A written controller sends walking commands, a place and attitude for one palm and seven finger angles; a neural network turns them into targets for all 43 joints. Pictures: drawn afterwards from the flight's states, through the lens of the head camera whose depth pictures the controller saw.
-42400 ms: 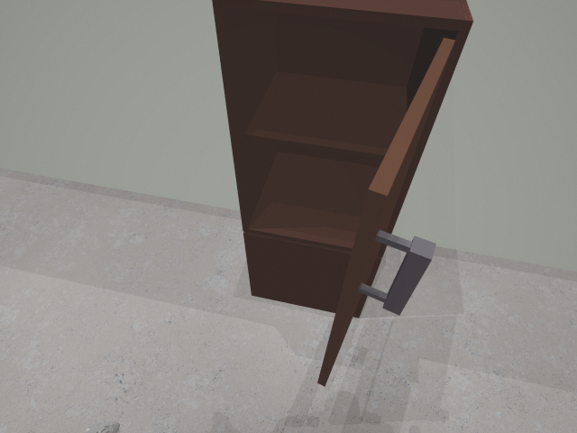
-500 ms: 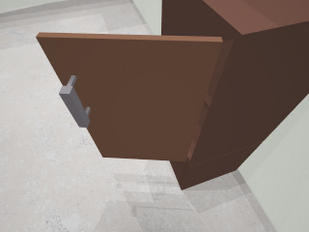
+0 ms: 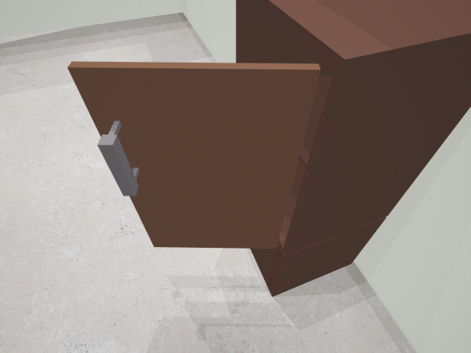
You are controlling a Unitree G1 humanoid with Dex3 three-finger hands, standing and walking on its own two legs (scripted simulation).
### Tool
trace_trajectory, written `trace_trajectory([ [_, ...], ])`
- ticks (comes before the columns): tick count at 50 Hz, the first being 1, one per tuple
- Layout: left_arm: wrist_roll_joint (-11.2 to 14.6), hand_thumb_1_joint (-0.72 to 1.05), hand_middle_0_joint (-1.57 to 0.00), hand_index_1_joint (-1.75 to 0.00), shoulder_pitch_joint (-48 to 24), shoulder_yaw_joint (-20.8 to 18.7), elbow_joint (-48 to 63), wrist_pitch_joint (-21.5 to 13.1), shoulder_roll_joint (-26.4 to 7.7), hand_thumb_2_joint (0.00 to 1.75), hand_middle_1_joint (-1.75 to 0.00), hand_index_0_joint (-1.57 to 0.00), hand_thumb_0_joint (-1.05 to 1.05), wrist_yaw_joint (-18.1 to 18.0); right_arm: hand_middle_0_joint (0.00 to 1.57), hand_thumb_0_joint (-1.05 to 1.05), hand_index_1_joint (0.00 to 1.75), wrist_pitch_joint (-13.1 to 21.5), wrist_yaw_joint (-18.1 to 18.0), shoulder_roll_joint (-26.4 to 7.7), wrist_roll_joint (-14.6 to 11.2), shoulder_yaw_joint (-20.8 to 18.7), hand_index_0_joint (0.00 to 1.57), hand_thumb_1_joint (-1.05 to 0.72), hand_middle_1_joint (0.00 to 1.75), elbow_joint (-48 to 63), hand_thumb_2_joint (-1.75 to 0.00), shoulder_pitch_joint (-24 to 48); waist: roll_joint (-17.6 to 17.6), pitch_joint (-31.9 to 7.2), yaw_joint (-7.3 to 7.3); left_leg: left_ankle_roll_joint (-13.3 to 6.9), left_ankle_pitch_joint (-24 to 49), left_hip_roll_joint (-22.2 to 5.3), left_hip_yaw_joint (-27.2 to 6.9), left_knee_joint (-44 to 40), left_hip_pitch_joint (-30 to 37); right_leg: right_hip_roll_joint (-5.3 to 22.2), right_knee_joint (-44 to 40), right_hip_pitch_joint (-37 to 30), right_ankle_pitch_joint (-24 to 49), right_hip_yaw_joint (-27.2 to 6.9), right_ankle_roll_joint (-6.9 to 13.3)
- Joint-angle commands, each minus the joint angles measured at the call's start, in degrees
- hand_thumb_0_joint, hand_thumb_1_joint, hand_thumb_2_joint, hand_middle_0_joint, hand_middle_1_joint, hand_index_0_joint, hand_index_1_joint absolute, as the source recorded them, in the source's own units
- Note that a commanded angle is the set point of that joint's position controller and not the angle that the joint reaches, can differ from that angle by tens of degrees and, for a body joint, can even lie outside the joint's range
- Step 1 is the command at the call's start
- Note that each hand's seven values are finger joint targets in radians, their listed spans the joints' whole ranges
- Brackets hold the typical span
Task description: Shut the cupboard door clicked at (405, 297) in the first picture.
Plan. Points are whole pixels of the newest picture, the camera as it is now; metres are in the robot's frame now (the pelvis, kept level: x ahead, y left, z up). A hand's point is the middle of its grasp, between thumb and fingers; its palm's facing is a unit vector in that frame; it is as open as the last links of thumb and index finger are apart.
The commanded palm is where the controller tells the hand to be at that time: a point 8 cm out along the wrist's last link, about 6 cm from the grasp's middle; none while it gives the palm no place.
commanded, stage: come to a stop and stand still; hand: left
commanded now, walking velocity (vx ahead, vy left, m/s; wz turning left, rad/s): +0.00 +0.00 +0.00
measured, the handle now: (123, 159) +0.43 +0.23 +0.09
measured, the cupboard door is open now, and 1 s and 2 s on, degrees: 68 68 68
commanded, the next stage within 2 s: look again from close up in 0.66 s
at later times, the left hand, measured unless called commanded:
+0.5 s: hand out of the picture +0.02 +0.17 -0.18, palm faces -0.01 -0.98 -0.19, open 7.4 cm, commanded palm none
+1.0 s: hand out of the picture +0.03 +0.19 -0.18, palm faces -0.01 -0.98 -0.20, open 7.4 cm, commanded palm none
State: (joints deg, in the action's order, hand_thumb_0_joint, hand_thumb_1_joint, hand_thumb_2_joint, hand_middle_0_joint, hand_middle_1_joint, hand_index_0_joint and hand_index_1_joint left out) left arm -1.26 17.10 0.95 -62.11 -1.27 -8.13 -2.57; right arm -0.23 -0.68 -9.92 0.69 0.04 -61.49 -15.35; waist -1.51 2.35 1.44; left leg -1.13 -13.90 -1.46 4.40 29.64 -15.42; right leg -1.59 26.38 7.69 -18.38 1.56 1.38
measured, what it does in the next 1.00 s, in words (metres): stands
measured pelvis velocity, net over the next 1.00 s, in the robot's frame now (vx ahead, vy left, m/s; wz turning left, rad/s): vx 0.03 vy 0.01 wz -0.01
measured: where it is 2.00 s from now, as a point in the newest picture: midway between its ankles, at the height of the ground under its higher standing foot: outside the picture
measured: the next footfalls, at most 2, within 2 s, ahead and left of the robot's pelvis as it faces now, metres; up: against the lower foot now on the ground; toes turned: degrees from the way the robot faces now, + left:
right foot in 1.52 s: +0.06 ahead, -0.07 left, +0.00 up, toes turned +1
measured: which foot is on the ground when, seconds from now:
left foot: down 0.00-1.00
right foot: down 0.00-1.00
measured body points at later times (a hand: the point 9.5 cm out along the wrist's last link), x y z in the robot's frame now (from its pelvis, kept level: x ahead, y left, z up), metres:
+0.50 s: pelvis +0.02 +0.00 +0.00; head +0.04 +0.01 +0.45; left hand +0.02 +0.22 -0.16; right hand +0.02 -0.22 -0.16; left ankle +0.02 +0.10 -0.74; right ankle -0.05 -0.10 -0.74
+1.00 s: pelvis +0.03 +0.01 +0.00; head +0.05 +0.02 +0.45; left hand +0.03 +0.24 -0.16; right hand +0.07 -0.22 -0.15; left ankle +0.02 +0.10 -0.74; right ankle -0.05 -0.10 -0.74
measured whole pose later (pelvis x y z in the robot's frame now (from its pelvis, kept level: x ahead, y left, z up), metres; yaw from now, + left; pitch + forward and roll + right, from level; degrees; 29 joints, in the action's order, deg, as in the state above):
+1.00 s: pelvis +0.03 +0.01 +0.00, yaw -1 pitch +0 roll +0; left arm -1.1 16.1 1.0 -62.5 -0.8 -10.6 -2.0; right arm 0.9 -1.7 -9.5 0.3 1.2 -64.3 -11.0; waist 2.0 2.0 -0.7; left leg -2.3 -14.8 0.8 5.9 26.0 -11.3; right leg 0.7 24.4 4.6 -19.8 0.2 -0.1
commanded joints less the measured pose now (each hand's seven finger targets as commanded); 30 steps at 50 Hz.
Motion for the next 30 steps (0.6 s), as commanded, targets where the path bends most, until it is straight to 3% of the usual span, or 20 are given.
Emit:
trace_trajectory([
  [1,0.69,0.90,-0.20,-0.30,2.40,-1.10,3.72,-2.04,-7.67,0.90,-0.30,-0.20,0.00,-0.42,0.20,0.00,0.30,1.79,0.10,-3.62,0.45,0.03,0.20,-0.90,0.30,3.49,-0.90,-3.80,-4.82,-1.33,0.44,-0.52,6.24,-3.59,-5.76,-1.01,3.22,7.39,-4.00,6.13,8.01,-7.89,3.67],
  [3,0.71,0.90,-0.20,-0.30,2.81,-0.86,3.14,-1.59,-6.77,0.90,-0.30,-0.20,0.00,-0.37,0.20,0.00,0.30,1.91,-0.16,-4.13,0.22,0.12,0.20,-0.90,0.30,3.39,-0.90,-4.14,1.21,-0.20,0.01,-1.03,5.46,-3.78,-6.02,-1.92,2.07,6.54,-3.38,5.52,7.06,-6.71,2.99],
  [5,0.64,0.90,-0.20,-0.30,3.54,-0.59,2.59,-1.40,-6.06,0.90,-0.30,-0.20,0.00,-0.27,0.20,0.00,0.30,1.99,-0.29,-3.77,0.19,0.32,0.20,-0.90,0.30,2.94,-0.90,-3.41,3.28,3.30,-0.56,-1.04,5.15,-3.54,-5.79,-2.90,1.15,6.56,-4.26,6.88,7.15,-6.64,2.64],
  [6,0.75,0.90,-0.20,-0.30,3.72,-0.46,2.43,-1.25,-6.24,0.90,-0.30,-0.20,0.00,-0.23,0.20,0.00,0.30,1.85,-0.29,-4.17,0.16,0.39,0.20,-0.90,0.30,2.78,-0.90,-3.70,3.64,3.00,-0.46,-0.94,4.62,-3.51,-5.72,-3.18,1.71,6.60,-4.05,6.89,6.24,-6.74,2.50],
  [9,0.74,0.90,-0.20,-0.30,4.02,-0.47,2.38,-0.76,-6.13,0.90,-0.30,-0.20,0.00,-0.26,0.20,0.00,0.30,1.87,-0.38,-4.47,0.06,0.39,0.20,-0.90,0.30,1.88,-0.90,-4.04,3.18,3.50,-0.79,-1.23,4.25,-3.76,-6.12,-4.68,1.76,5.94,-3.82,6.78,3.85,-6.40,2.04],
  [12,0.80,0.90,-0.20,-0.30,4.95,-0.60,1.82,-0.82,-6.21,0.90,-0.30,-0.20,0.00,-0.30,0.20,0.00,0.30,2.16,-0.63,-4.30,0.03,0.46,0.20,-0.90,0.30,0.87,-0.90,-3.67,3.51,1.71,-1.22,-1.34,7.96,-3.82,-5.85,-4.43,3.06,6.42,-3.16,4.85,9.22,-6.15,1.81],
  [30,0.46,0.90,-0.20,-0.30,4.95,-1.15,1.15,-0.36,-7.52,0.90,-0.30,-0.20,0.00,-0.27,0.20,0.00,0.30,2.25,-1.26,-4.97,-0.27,0.02,0.20,-0.90,0.30,-1.08,-0.90,-0.44,2.37,0.06,-1.86,-1.54,15.50,-4.45,-4.96,-5.32,7.24,7.26,-3.83,2.32,18.51,-5.47,0.70],
])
